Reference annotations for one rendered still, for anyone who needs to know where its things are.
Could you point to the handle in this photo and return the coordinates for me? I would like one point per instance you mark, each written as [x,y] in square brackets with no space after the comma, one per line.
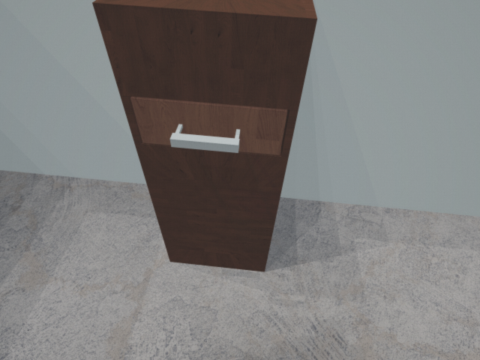
[211,143]

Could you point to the cabinet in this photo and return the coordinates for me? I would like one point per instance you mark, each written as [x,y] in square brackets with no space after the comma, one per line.
[214,208]

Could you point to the drawer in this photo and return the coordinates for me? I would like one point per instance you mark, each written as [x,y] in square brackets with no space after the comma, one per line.
[261,129]

